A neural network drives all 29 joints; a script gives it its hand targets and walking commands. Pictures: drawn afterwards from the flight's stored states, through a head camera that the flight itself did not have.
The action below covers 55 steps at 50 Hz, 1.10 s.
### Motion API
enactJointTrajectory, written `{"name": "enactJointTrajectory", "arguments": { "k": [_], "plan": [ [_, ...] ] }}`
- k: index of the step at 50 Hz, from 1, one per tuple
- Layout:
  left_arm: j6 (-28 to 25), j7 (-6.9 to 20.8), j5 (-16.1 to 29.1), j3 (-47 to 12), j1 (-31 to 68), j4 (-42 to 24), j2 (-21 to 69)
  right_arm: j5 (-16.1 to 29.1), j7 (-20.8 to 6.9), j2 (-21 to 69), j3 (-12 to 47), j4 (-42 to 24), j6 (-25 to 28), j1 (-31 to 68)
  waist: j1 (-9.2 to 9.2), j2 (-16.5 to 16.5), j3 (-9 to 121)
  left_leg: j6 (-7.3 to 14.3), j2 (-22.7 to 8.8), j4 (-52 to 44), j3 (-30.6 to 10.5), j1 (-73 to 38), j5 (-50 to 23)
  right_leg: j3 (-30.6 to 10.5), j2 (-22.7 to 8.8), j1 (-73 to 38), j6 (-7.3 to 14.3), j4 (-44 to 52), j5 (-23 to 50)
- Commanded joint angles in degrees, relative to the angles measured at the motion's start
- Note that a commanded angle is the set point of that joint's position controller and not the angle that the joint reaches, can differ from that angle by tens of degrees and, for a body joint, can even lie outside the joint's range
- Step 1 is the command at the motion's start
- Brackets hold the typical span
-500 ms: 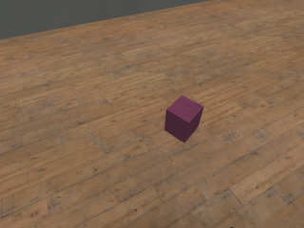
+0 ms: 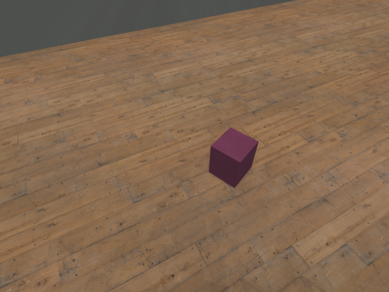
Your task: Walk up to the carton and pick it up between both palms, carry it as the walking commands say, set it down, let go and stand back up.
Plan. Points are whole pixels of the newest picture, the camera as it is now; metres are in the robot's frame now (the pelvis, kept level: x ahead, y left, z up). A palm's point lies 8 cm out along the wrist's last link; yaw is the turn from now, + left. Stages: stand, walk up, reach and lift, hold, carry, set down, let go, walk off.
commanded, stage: stand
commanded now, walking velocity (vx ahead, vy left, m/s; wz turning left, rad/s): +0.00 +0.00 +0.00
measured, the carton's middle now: (232, 157) +1.02 -0.22 -0.64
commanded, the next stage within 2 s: walk up in 0.02 s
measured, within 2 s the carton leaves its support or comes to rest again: neither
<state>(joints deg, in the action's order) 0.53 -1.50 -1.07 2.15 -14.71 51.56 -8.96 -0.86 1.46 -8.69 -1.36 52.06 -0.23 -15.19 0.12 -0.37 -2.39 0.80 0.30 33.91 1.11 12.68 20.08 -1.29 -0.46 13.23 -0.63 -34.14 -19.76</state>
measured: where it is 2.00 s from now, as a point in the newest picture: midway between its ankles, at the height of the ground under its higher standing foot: (224, 234)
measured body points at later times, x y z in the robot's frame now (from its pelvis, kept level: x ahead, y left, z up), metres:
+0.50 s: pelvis +0.06 -0.04 -0.03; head +0.07 -0.05 +0.42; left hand +0.15 +0.21 -0.16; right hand -0.02 -0.29 -0.18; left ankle -0.01 +0.10 -0.71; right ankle +0.08 -0.15 -0.73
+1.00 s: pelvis +0.25 -0.06 -0.02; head +0.27 -0.06 +0.43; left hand +0.41 +0.16 -0.15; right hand +0.21 -0.31 -0.15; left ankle +0.26 +0.06 -0.73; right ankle +0.29 -0.19 -0.71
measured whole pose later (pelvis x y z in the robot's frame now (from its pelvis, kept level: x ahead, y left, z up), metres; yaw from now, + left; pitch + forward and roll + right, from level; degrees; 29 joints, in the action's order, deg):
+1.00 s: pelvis +0.25 -0.06 -0.02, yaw -17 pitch -3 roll +1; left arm -1.5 2.5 -2.5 1.5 -16.2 44.7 -15.1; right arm -2.3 0.6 -11.9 0.3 45.3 3.8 -22.9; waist -0.6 -2.5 -5.2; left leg -0.3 -5.6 44.7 10.4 13.6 26.9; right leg 3.2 -3.5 28.0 -0.5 -52.7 -24.3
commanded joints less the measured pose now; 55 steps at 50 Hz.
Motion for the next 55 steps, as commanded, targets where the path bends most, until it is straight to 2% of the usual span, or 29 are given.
{"name": "enactJointTrajectory", "arguments": {
  "k": [1,10,11,12,13,15,17,19,21,22,23,24,25,26,28,32,34,37,38,39,40,42,46,48,51,52,53,54,55],
  "plan": [
    [-1.11,-0.36,0.45,1.13,-3.29,-1.32,-4.81,0.09,0.68,-6.97,-1.61,-0.88,1.08,-2.79,0.87,1.75,2.54,2.53,-3.94,-8.25,-4.21,-0.39,-18.77,-3.24,-2.86,-1.46,2.88,6.28,16.58],
    [-0.5,-1.02,0.66,0.71,-4.35,4.62,-4.76,-0.02,0.78,-5.54,-0.85,4.53,0.84,-3.72,0.73,-0.11,-0.73,1.77,-4.35,-9.58,-5.06,-0.92,-18.45,-2.65,-2.96,-2.89,2.31,8.21,16.58],
    [-1.17,0.29,-0.39,1.22,-6.04,3.1,-9.99,-3.79,0.04,-11.85,-2.09,0.89,2.73,-7.52,-1.29,2.31,4.0,5.02,-7.05,-8.92,-5.33,-8.57,12.88,-4.38,-1.02,6.51,4.77,3.02,-11.41],
    [-1.14,1.03,-1.56,1.34,-0.13,1.46,-9.29,-3.61,-0.2,-12.46,-3.21,1.46,2.88,-12.56,-4.75,5.12,-2.78,8.31,-11.28,-15.07,-14.31,-9.2,28.1,-2.51,1.62,18.43,4.0,-3.96,-15.89],
    [-1.48,1.47,-2.07,0.84,2.85,-1.41,-7.61,-3.75,0.51,-14.33,-3.84,1.72,2.82,-14.58,-5.49,10.58,-8.48,12.57,-19.59,-21.76,-23.67,-10.57,36.25,2.63,1.93,27.02,3.05,-12.76,-13.07],
    [-2.73,2.22,-2.63,0.69,6.62,-5.02,-7.44,-3.03,0.99,-12.45,-3.27,2.42,3.48,-16.54,-6.7,6.44,-15.31,16.67,-26.81,-25.66,-31.97,-9.94,32.82,-1.64,-3.79,38.39,1.63,-23.41,-12.38],
    [-3.44,3.01,-2.45,1.08,3.18,-4.83,-7.76,-2.33,1.05,-12.65,-2.99,0.23,4.58,-11.89,-3.0,4.03,-12.74,14.9,-25.88,-25.47,-27.03,-5.62,25.15,-2.91,-6.43,33.51,0.17,-23.42,-9.06],
    [-3.85,3.85,-1.65,0.6,-0.37,-5.03,-6.45,-2.88,0.32,-14.27,-3.34,-1.57,5.43,-5.64,-0.11,10.54,-8.42,11.22,-21.08,-21.68,-12.0,0.77,16.16,-0.39,-6.78,18.79,-0.52,-12.93,-5.14],
    [-3.66,4.13,-1.42,0.58,-9.33,-3.02,-6.36,-3.13,-0.67,-12.87,-1.87,-0.69,4.52,-4.99,4.49,8.39,-6.4,8.09,-14.85,-11.77,0.14,16.06,17.02,6.31,-0.24,-4.2,0.06,-7.21,1.72],
    [-3.74,3.84,-1.48,1.14,-15.51,-1.18,-8.48,-3.34,-0.73,-10.9,-0.97,-0.54,3.83,-6.84,5.78,1.18,-2.84,6.78,-10.35,0.87,5.06,21.61,19.14,6.33,3.22,-14.15,0.7,-5.81,-0.25],
    [-3.95,2.84,-0.78,2.22,-23.97,-0.33,-12.41,-3.39,-1.63,-9.86,-0.66,-2.86,3.8,-4.86,10.55,-10.57,-0.33,4.38,-4.09,21.07,10.26,29.32,16.14,-9.38,-3.58,-19.74,2.91,2.03,-10.71],
    [-3.66,1.44,-0.61,2.98,-27.72,-0.2,-17.36,-2.77,-2.02,-8.15,-0.32,-7.65,3.63,-3.53,10.74,-18.79,0.78,2.93,2.65,34.83,1.64,33.84,17.82,-42.97,-17.68,-16.59,12.76,19.37,-19.84],
    [-3.04,0.45,-0.31,3.07,-21.78,-2.47,-16.95,-2.4,-2.15,-8.75,-0.35,-9.06,3.37,-3.98,7.73,-10.37,-1.83,3.47,-2.46,38.51,-4.7,34.06,16.34,-45.7,-21.51,-12.18,14.76,22.91,-28.76],
    [-2.88,-0.03,-0.45,2.89,-18.21,-3.98,-15.74,-2.37,-2.69,-9.91,-0.31,-10.02,3.37,-1.95,7.72,-6.55,-5.11,3.15,-4.6,40.33,-4.74,34.72,14.59,-42.37,-22.01,-7.13,17.66,22.09,-32.82],
    [-3.86,-0.13,-0.95,1.58,-13.63,-5.03,-13.56,-2.99,-2.58,-11.0,-0.49,-11.53,3.45,-2.54,4.77,-4.49,-7.36,1.51,-7.07,37.18,-5.55,33.89,9.85,-36.72,-21.66,-2.47,16.77,21.45,-26.35],
    [-5.25,1.05,-1.07,0.87,-9.67,-3.79,-12.35,-1.99,-3.3,-10.31,0.09,-11.99,3.4,-7.59,0.21,-7.88,-7.78,0.25,-7.02,23.4,-3.47,21.7,6.85,-20.93,-16.92,6.89,15.47,18.73,-13.48],
    [-5.06,1.49,-1.31,0.69,-8.51,-3.78,-12.91,-1.43,-3.35,-8.42,0.17,-12.56,3.81,-7.02,0.52,-9.56,-7.44,0.11,-5.37,15.24,-0.34,14.34,1.87,-12.91,-14.18,10.24,13.44,15.87,-10.15],
    [-4.24,2.44,-1.22,-0.5,-6.33,-4.87,-11.0,-1.54,-2.67,-10.77,-1.67,-10.07,4.37,-15.7,-6.1,-2.17,-3.87,0.41,1.42,2.73,5.96,-9.33,-2.78,-3.39,-6.3,21.27,8.56,-0.92,-4.61],
    [-4.3,2.73,-1.38,-1.06,-6.22,-6.65,-8.49,-1.77,-2.15,-14.38,-2.98,-9.43,4.83,-23.12,-9.56,10.44,0.06,2.04,-9.99,-5.63,-12.25,-16.49,8.42,1.87,-1.15,28.39,5.2,-20.81,-2.4],
    [-4.05,2.74,-0.86,0.13,-10.02,-9.64,-9.57,-1.42,-1.32,-19.85,-3.72,-9.78,4.73,-25.7,-7.55,17.52,0.78,10.18,-26.88,-18.53,-42.16,-14.06,14.52,1.19,3.89,32.61,2.01,-36.64,-13.66],
    [-3.42,2.54,-2.06,0.43,-6.08,-10.45,-11.75,-0.51,-0.66,-19.46,-3.37,-11.12,4.28,-21.53,-7.21,7.5,-0.97,13.04,-28.41,-21.57,-43.79,-8.4,20.88,-5.45,0.91,32.4,2.31,-41.2,-13.16],
    [-3.68,3.16,-2.14,0.03,-3.2,-10.85,-10.34,-1.35,0.03,-16.56,-2.65,-12.27,4.74,-13.87,-4.23,4.98,-5.91,14.85,-26.54,-19.96,-34.52,-8.81,20.73,-3.81,-2.95,38.83,1.7,-41.81,-9.74],
    [-3.24,3.85,-1.83,-0.37,-2.38,-10.27,-8.38,-1.53,0.05,-14.81,-1.39,-10.78,5.72,-11.32,-2.4,8.52,-6.16,12.75,-23.42,-17.28,-14.08,3.29,-6.14,1.04,-4.43,24.07,-0.65,-27.1,-7.49],
    [-3.51,4.45,-0.89,-0.92,-1.35,-13.24,-6.23,-1.51,-0.56,-15.63,-1.7,-10.24,5.3,-8.62,-1.18,13.95,-5.38,11.64,-20.46,-15.87,-7.3,6.91,-5.16,4.23,-4.31,15.55,-0.14,-18.46,-7.28],
    [-3.76,4.11,-0.98,-1.28,-8.24,-11.62,-5.85,-1.78,-1.01,-16.3,-1.51,-8.96,3.67,-7.39,3.72,8.42,-3.57,8.21,-14.67,-4.67,0.69,15.73,-0.39,10.84,1.47,-2.82,0.84,-7.28,2.61],
    [-4.11,3.69,-1.54,-0.11,-12.5,-10.93,-9.0,-1.62,-1.54,-13.97,-0.71,-8.66,3.73,-8.35,5.88,2.75,0.38,5.78,-10.82,6.78,5.31,19.76,-2.04,7.9,1.74,-11.7,1.29,-5.99,4.69],
    [-4.44,2.47,-1.3,1.49,-19.63,-10.23,-14.17,-1.81,-2.23,-11.55,-0.07,-10.57,3.64,-8.02,9.45,-9.43,5.43,2.13,-4.57,27.36,8.32,26.31,-0.02,-12.84,-9.17,-18.58,5.55,3.88,-4.69],
    [-4.26,0.86,-0.65,2.66,-23.09,-10.28,-19.33,-1.44,-2.48,-10.35,-0.32,-12.62,2.89,-8.44,9.18,-14.35,9.03,0.69,-0.01,40.68,0.5,29.47,14.24,-38.35,-23.23,-17.95,14.41,14.8,-7.97],
    [-3.62,-0.11,-0.2,2.36,-18.05,-11.45,-18.68,-1.21,-2.47,-11.37,-0.33,-13.35,1.92,-5.93,8.06,-6.7,4.52,1.45,-3.15,45.48,-4.25,32.08,17.55,-38.81,-25.62,-13.57,19.06,16.47,-17.91]
  ]
}}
